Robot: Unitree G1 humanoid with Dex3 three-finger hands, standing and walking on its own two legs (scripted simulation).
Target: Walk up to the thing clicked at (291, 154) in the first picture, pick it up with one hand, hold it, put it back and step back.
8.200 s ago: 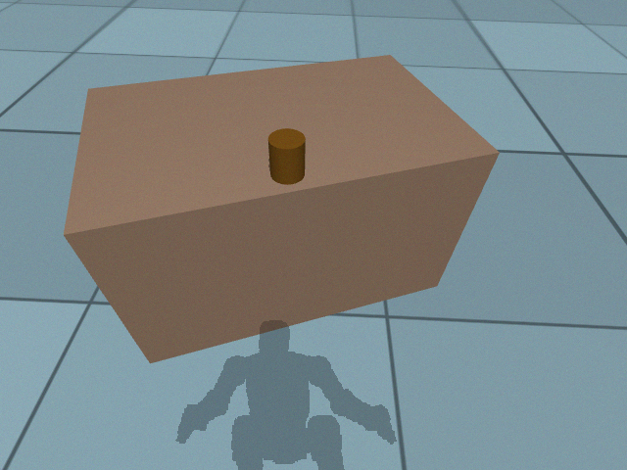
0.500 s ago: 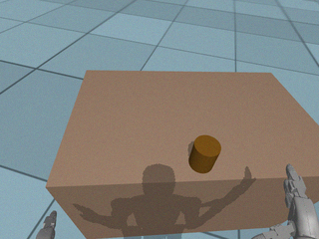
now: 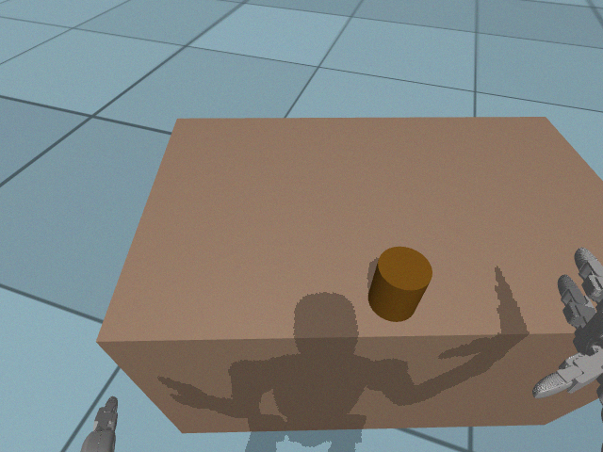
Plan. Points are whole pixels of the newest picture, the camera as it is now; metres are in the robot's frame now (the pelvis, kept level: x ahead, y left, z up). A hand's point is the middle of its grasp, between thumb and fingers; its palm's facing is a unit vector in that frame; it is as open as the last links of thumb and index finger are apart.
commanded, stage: go down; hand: right
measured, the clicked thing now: (397, 284) +0.42 -0.17 -0.07
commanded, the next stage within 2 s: none
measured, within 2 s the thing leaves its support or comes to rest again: neither
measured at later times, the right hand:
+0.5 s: hand (567, 299) +0.31 -0.34 +0.07, palm faces +0.16 +0.99 +0.00, open 17.4 cm
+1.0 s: hand (574, 284) +0.33 -0.36 +0.07, palm faces +0.17 +0.99 +0.00, open 17.5 cm
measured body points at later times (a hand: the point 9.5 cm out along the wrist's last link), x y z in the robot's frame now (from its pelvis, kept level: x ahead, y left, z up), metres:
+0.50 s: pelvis +0.00 +0.00 -0.01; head +0.03 -0.02 +0.44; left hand +0.15 +0.25 -0.09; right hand +0.29 -0.39 +0.07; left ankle +0.02 +0.14 -0.73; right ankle -0.03 -0.12 -0.74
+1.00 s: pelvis -0.01 +0.00 -0.02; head +0.04 -0.02 +0.42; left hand +0.14 +0.26 -0.08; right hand +0.31 -0.41 +0.07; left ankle +0.02 +0.14 -0.74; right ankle -0.03 -0.12 -0.74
